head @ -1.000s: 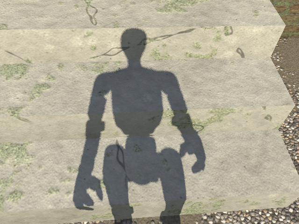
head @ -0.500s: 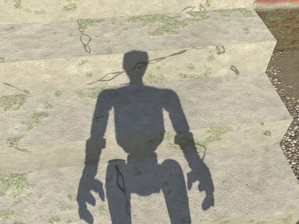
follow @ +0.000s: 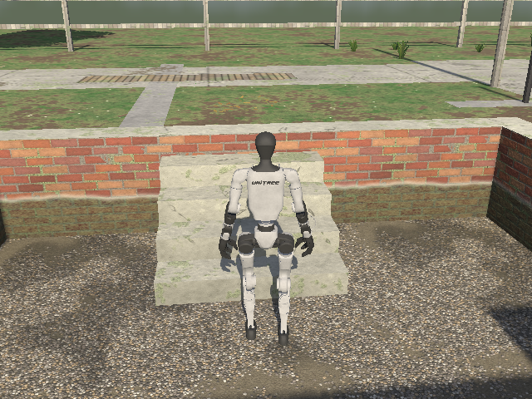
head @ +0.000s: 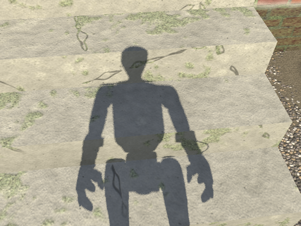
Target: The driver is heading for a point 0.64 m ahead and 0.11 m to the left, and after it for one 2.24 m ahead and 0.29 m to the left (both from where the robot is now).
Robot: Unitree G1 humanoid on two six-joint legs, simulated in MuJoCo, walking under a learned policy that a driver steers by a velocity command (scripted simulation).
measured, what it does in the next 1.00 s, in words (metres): walks ahead: right foot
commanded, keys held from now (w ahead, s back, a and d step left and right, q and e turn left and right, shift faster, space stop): no key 0.10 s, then w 0.70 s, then w+q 0.20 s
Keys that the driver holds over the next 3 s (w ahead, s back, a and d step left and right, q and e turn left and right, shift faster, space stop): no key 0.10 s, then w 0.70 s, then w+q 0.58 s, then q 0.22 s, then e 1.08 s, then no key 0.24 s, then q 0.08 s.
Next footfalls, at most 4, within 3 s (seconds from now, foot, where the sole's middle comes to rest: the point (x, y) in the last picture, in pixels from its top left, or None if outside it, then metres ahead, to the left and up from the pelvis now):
0.84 right None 0.32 -0.10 -0.78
1.32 left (130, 203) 0.53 0.11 -0.60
1.84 right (140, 116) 0.83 0.07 -0.42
2.56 left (90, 111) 0.85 0.28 -0.42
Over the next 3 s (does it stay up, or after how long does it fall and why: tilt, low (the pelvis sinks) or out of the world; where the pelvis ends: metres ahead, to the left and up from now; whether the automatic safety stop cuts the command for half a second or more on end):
stays up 0.80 0.16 0.33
